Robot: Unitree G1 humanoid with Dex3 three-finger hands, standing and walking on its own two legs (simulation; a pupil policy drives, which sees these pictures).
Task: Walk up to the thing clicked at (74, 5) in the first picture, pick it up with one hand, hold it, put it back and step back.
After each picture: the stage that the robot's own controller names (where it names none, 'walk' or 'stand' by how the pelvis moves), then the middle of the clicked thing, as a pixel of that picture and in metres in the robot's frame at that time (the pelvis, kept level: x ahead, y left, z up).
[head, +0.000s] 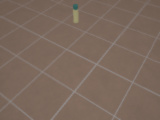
stand; (75, 13) +1.95 +0.13 -0.65
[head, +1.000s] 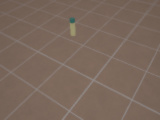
walk; (72, 27) +1.81 +0.29 -0.65
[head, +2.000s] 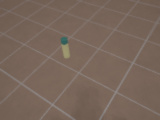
walk; (65, 47) +1.22 +0.29 -0.65
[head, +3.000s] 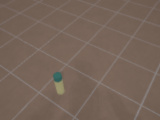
walk; (59, 83) +0.78 +0.26 -0.65
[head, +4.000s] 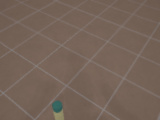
walk; (58, 112) +0.53 +0.21 -0.65
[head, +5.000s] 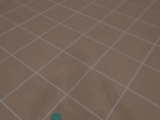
stand; out of the picture +0.45 +0.18 -0.65
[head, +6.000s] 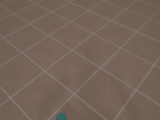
stand; out of the picture +0.45 +0.17 -0.65
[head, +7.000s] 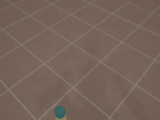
stand; (61, 117) +0.46 +0.17 -0.63
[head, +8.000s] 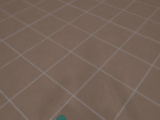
stand; out of the picture +0.44 +0.18 -0.66
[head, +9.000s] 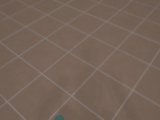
stand; out of the picture +0.44 +0.19 -0.66
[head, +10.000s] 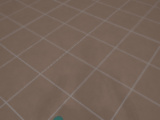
stand; out of the picture +0.43 +0.19 -0.66
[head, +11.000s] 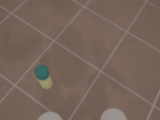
go down; (44, 78) +0.48 +0.18 -0.45
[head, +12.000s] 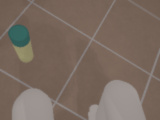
go down; (23, 46) +0.52 +0.21 -0.27
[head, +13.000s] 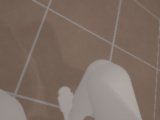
close in; out of the picture +0.51 +0.26 -0.18
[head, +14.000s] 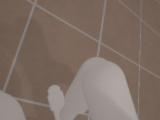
close; out of the picture +0.50 +0.27 -0.18
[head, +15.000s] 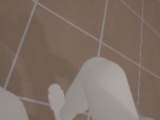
lift; out of the picture +0.46 +0.25 -0.18
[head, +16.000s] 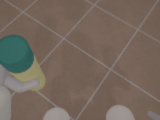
lift; (26, 69) +0.36 +0.18 +0.02
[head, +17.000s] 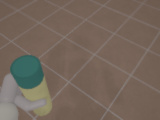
hold; (35, 90) +0.31 +0.17 +0.05
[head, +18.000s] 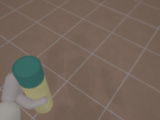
hold; (37, 89) +0.32 +0.17 +0.03
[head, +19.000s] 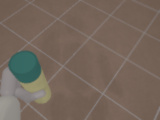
crouch; (34, 82) +0.34 +0.17 +0.00
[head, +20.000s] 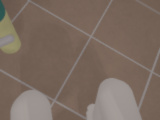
lower; out of the picture +0.50 +0.20 -0.03
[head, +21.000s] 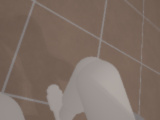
lower; out of the picture +0.48 +0.26 -0.18
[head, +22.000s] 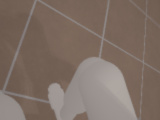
lower; out of the picture +0.48 +0.27 -0.18
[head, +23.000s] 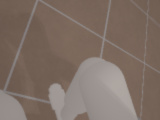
lower; out of the picture +0.47 +0.27 -0.18
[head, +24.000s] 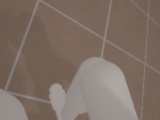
lower; out of the picture +0.47 +0.27 -0.18
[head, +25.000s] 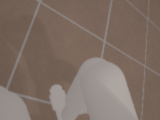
open; out of the picture +0.47 +0.25 -0.18
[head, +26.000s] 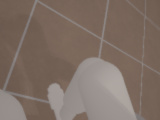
rise; out of the picture +0.47 +0.25 -0.18
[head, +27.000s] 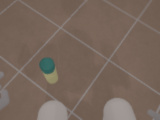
walk; (49, 72) +0.48 +0.17 -0.39
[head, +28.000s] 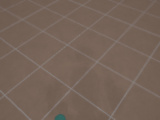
stand; out of the picture +0.42 +0.15 -0.59
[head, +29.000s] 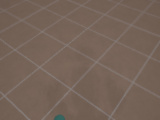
stand; out of the picture +0.42 +0.16 -0.60
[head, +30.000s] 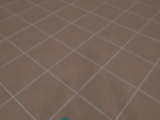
stand; out of the picture +0.43 +0.14 -0.64
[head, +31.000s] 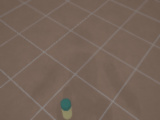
walk; (66, 109) +0.46 +0.11 -0.63
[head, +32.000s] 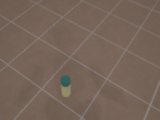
walk; (65, 87) +0.60 +0.12 -0.64
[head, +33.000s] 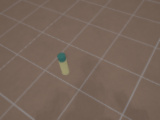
walk; (63, 64) +0.90 +0.27 -0.63
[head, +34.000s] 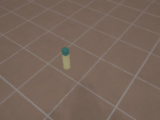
stand; (66, 58) +1.09 +0.20 -0.64
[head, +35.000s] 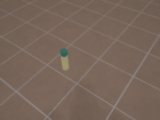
stand; (64, 59) +1.10 +0.21 -0.66
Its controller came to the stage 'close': yes
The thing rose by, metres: 0.69
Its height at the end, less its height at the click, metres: +0.00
